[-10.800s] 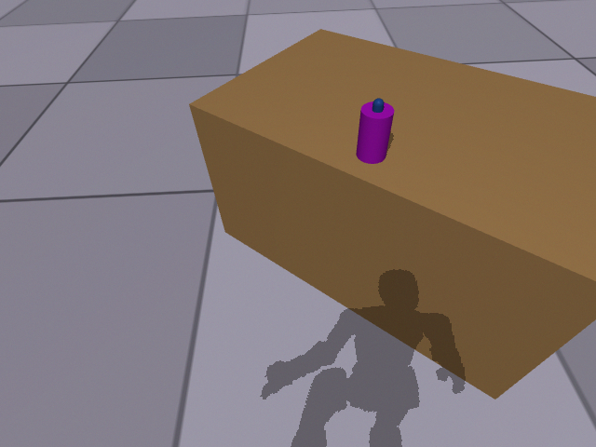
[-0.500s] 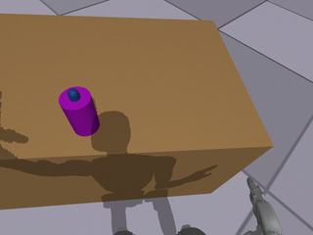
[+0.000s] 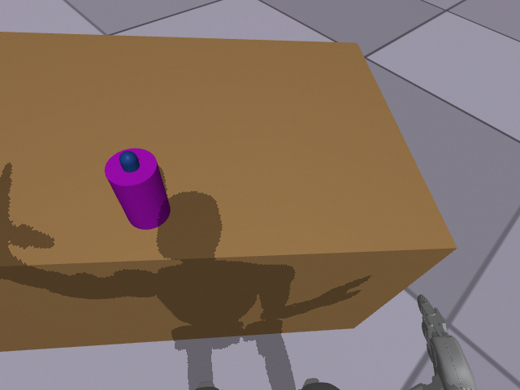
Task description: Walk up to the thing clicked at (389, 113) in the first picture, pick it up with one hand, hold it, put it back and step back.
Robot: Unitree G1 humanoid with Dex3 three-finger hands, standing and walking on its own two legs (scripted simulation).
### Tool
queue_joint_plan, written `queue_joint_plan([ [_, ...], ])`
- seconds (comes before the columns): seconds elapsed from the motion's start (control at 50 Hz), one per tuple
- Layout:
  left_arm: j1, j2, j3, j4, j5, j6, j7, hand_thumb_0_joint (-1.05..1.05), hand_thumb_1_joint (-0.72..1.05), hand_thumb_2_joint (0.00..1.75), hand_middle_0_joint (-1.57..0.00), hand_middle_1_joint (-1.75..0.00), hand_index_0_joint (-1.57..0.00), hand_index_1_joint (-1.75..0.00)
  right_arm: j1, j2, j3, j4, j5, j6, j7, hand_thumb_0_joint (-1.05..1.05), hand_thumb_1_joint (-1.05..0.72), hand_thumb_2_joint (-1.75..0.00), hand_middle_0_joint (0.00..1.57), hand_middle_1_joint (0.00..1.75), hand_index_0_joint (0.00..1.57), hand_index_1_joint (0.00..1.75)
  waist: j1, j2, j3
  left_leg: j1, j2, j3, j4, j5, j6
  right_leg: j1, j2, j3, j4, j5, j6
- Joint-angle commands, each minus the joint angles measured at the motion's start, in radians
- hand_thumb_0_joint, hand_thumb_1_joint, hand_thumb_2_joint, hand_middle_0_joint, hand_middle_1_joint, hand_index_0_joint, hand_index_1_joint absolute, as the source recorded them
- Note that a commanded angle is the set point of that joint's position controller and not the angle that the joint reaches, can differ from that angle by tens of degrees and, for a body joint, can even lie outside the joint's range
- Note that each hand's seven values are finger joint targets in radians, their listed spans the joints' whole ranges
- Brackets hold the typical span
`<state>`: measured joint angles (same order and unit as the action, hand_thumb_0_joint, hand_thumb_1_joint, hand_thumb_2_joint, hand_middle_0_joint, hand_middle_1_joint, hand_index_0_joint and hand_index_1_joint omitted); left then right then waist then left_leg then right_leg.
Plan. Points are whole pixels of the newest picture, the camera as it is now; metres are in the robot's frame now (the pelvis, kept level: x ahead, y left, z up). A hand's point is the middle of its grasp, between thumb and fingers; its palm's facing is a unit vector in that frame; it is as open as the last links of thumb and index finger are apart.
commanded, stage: go down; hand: left
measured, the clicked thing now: (139, 186) +0.46 +0.20 +0.02
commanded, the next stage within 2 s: approach in 0.30 s
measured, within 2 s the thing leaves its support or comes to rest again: neither
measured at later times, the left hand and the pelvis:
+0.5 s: hand out of the picture +0.37 +0.39 +0.11, palm faces +0.19 -0.98 +0.01, open 17.6 cm; pelvis +0.00 +0.00 +0.00, yaw -1 degrees
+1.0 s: hand (104, 212) +0.43 +0.26 -0.01, palm faces +0.10 -0.99 +0.09, open 17.7 cm; pelvis -0.02 +0.00 -0.03, yaw -2 degrees
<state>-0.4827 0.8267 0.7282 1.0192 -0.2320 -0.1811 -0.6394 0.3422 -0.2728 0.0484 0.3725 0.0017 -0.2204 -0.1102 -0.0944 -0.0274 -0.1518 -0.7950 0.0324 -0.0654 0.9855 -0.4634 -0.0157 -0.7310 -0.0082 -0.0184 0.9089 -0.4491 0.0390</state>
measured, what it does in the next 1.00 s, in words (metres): stands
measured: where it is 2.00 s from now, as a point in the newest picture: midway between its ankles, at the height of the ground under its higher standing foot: outside the picture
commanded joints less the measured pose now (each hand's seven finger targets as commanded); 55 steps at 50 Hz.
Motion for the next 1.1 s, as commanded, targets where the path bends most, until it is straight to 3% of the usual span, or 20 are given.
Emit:
queue_joint_plan([
  [0.0,-0.332,0.426,0.05,-0.215,-0.034,-0.078,-0.002,0.0,-0.61,0.07,-0.05,-0.05,-0.05,-0.06,-0.015,-0.152,-0.085,-0.138,-0.001,-0.055,-0.017,0.0,0.53,-0.06,0.05,0.05,0.05,0.05,0.017,0.23,-0.278,0.277,-0.029,0.035,-0.121,0.324,0.023,0.045,0.019,-0.022,-0.093,0.25,-0.046],
  [0.14,-0.377,0.438,0.033,-0.214,-0.026,-0.071,0.002,0.0,-0.61,0.06,-0.06,-0.05,-0.06,-0.06,-0.025,-0.158,-0.082,-0.13,-0.002,-0.059,-0.022,0.0,0.53,-0.05,0.05,0.05,0.05,0.05,0.015,0.278,-0.305,0.299,-0.021,0.023,-0.131,0.296,0.017,0.017,0.02,-0.028,-0.093,0.212,-0.052],
  [0.16,-0.367,0.42,0.02,-0.182,-0.022,-0.066,0.003,0.0,-0.61,0.05,-0.06,-0.05,-0.06,-0.06,-0.014,-0.172,-0.1,-0.149,-0.002,-0.06,-0.025,0.0,0.53,-0.05,0.05,0.05,0.05,0.05,-0.002,0.24,-0.307,0.305,-0.019,0.022,-0.125,0.303,0.017,0.015,0.025,-0.033,-0.095,0.221,-0.05],
  [0.22,-0.369,0.429,0.023,-0.174,-0.025,-0.069,0.007,0.0,-0.61,0.06,-0.06,-0.06,-0.06,-0.06,-0.01,-0.154,-0.077,-0.131,-0.002,-0.053,-0.018,0.0,0.53,-0.05,0.05,0.05,0.05,0.05,0.019,0.256,-0.291,0.266,-0.019,0.019,-0.133,0.262,0.013,0.014,0.026,-0.035,-0.087,0.188,-0.054],
  [0.24,-0.364,0.45,0.038,-0.178,-0.025,-0.07,0.011,0.0,-0.61,0.06,-0.06,-0.05,-0.06,-0.06,-0.027,-0.178,-0.099,-0.153,-0.001,-0.055,-0.019,0.0,0.54,-0.05,0.05,0.05,0.05,0.05,0.025,0.253,-0.302,0.273,-0.019,0.017,-0.137,0.26,0.011,0.017,0.027,-0.036,-0.088,0.181,-0.056],
  [0.28,-0.371,0.467,0.048,-0.189,-0.02,-0.068,0.013,0.0,-0.61,0.06,-0.06,-0.06,-0.06,-0.06,-0.003,-0.173,-0.098,-0.163,-0.002,-0.052,-0.018,0.0,0.54,-0.05,0.05,0.05,0.05,0.05,0.017,0.251,-0.343,0.297,-0.02,0.02,-0.125,0.299,0.012,0.038,0.026,-0.034,-0.09,0.214,-0.053],
  [0.3,-0.358,0.464,0.045,-0.184,-0.019,-0.065,0.014,0.0,-0.61,0.07,-0.06,-0.06,-0.06,-0.06,-0.014,-0.142,-0.062,-0.163,-0.002,-0.049,-0.015,0.0,0.53,-0.05,0.05,0.05,0.05,0.05,0.028,0.243,-0.34,0.28,-0.025,0.027,-0.117,0.319,0.017,0.058,0.023,-0.029,-0.091,0.236,-0.052],
  [0.36,-0.345,0.454,0.047,-0.208,-0.022,-0.062,0.011,0.0,-0.6,0.07,-0.06,-0.06,-0.06,-0.07,-0.01,-0.172,-0.092,-0.167,0.0,-0.049,-0.022,0.0,0.53,-0.06,0.05,0.05,0.05,0.05,0.027,0.257,-0.367,0.323,-0.018,0.02,-0.116,0.389,0.011,0.053,0.027,-0.032,-0.084,0.269,-0.052],
  [0.38,-0.325,0.456,0.051,-0.199,-0.02,-0.057,0.013,0.0,-0.57,0.14,-0.07,-0.09,-0.04,-0.12,-0.018,-0.15,-0.072,-0.15,0.0,-0.045,-0.018,0.0,0.53,-0.05,0.05,0.05,0.05,0.05,0.043,0.267,-0.346,0.309,-0.02,0.024,-0.117,0.386,0.011,0.055,0.026,-0.031,-0.087,0.264,-0.053],
  [0.46,-0.286,0.398,0.025,-0.189,-0.018,-0.051,0.017,0.0,-0.58,0.06,-0.06,-0.06,-0.04,-0.07,-0.033,-0.132,-0.049,-0.182,-0.001,-0.045,-0.017,0.0,0.55,-0.05,0.05,0.05,0.05,0.05,0.038,0.213,-0.33,0.292,-0.02,0.028,-0.108,0.423,0.016,0.071,0.028,-0.03,-0.086,0.298,-0.049],
  [0.48,-0.273,0.364,0.016,-0.166,-0.022,-0.05,0.015,0.0,-0.59,0.08,-0.06,-0.07,-0.04,-0.09,-0.016,-0.143,-0.058,-0.203,-0.001,-0.047,-0.016,0.0,0.55,-0.05,0.05,0.05,0.05,0.05,0.016,0.2,-0.346,0.315,-0.012,0.021,-0.105,0.462,0.016,0.061,0.03,-0.036,-0.078,0.317,-0.05],
  [0.5,-0.29,0.353,-0.001,-0.181,-0.021,-0.052,0.017,0.0,-0.58,0.07,-0.06,-0.06,-0.04,-0.08,-0.016,-0.129,-0.048,-0.179,0.0,-0.045,-0.015,0.0,0.55,-0.05,0.05,0.05,0.05,0.05,0.027,0.22,-0.312,0.3,-0.016,0.025,-0.108,0.436,0.015,0.043,0.028,-0.031,-0.08,0.295,-0.05],
  [0.58,-0.318,0.239,-0.071,-0.151,-0.029,-0.072,0.032,0.0,-0.61,0.08,-0.05,-0.06,-0.04,-0.08,0.001,-0.154,-0.082,-0.181,-0.003,-0.049,-0.008,0.0,0.56,-0.05,0.05,0.05,0.05,0.05,-0.016,0.179,-0.253,0.273,-0.01,0.022,-0.106,0.346,0.016,-0.03,0.031,-0.036,-0.074,0.233,-0.049],
  [0.68,-0.366,0.141,-0.128,-0.182,-0.029,-0.128,0.079,0.0,-0.61,0.08,-0.05,-0.07,-0.04,-0.08,0.02,-0.171,-0.118,-0.253,-0.005,-0.043,0.016,0.0,0.57,-0.04,0.05,0.05,0.05,0.05,-0.049,0.165,-0.266,0.26,-0.01,0.019,-0.079,0.295,0.015,-0.089,0.027,-0.034,-0.043,0.207,-0.051],
  [0.74,-0.414,0.13,-0.126,-0.207,-0.029,-0.174,0.119,0.0,-0.61,0.07,-0.05,-0.07,-0.05,-0.08,0.06,-0.17,-0.126,-0.238,-0.009,-0.029,0.037,0.0,0.56,-0.05,0.05,0.05,0.05,0.05,-0.053,0.188,-0.279,0.236,-0.008,0.011,-0.052,0.275,0.009,-0.135,0.023,-0.03,-0.013,0.187,-0.055],
  [0.86,-0.48,0.107,-0.138,-0.266,0.009,-0.255,0.206,0.0,-0.61,0.06,-0.07,-0.06,-0.06,-0.07,0.048,-0.139,-0.115,-0.315,-0.034,-0.006,0.071,0.0,0.54,-0.05,0.05,0.05,0.05,0.05,-0.048,0.281,-0.445,0.264,-0.007,0.016,0.051,0.472,0.001,-0.128,0.017,-0.017,0.064,0.313,-0.057],
  [0.9,-0.49,0.133,-0.109,-0.271,0.022,-0.273,0.241,0.0,-0.61,0.03,-0.06,-0.05,-0.06,-0.05,0.046,-0.175,-0.155,-0.325,-0.045,0.006,0.077,0.0,0.54,-0.05,0.05,0.05,0.05,0.05,-0.045,0.316,-0.488,0.297,0.007,-0.003,0.063,0.533,-0.012,-0.177,0.025,-0.029,0.092,0.309,-0.061],
  [0.96,-0.459,0.123,-0.087,-0.272,0.046,-0.291,0.307,0.0,-0.6,0.05,-0.06,-0.05,-0.06,-0.06,0.035,-0.176,-0.167,-0.386,-0.055,0.027,0.091,0.0,0.53,-0.05,0.05,0.05,0.05,0.05,-0.026,0.332,-0.546,0.248,0.0,0.007,0.079,0.496,-0.007,-0.131,0.026,-0.02,0.112,0.311,-0.065],
  [0.98,-0.441,0.068,-0.117,-0.231,0.058,-0.283,0.324,0.0,-0.57,0.05,-0.06,-0.05,-0.06,-0.05,0.039,-0.166,-0.164,-0.384,-0.056,0.036,0.094,0.0,0.53,-0.05,0.05,0.05,0.05,0.05,-0.038,0.313,-0.511,0.207,-0.001,0.011,0.074,0.444,-0.004,-0.129,0.026,-0.018,0.112,0.293,-0.067],
  [1.08,-0.462,0.011,-0.148,-0.265,0.081,-0.277,0.403,0.0,-0.57,0.02,-0.06,-0.05,-0.07,-0.04,0.041,-0.133,-0.149,-0.457,-0.052,0.068,0.102,0.0,0.53,-0.05,0.05,0.05,0.05,0.05,-0.032,0.253,-0.531,0.135,-0.004,0.024,0.072,0.348,0.008,-0.075,0.033,-0.012,0.105,0.27,-0.061],
])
